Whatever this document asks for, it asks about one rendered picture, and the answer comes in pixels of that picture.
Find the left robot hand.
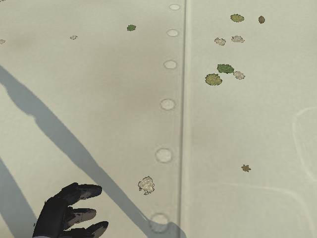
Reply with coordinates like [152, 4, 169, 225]
[33, 182, 109, 238]

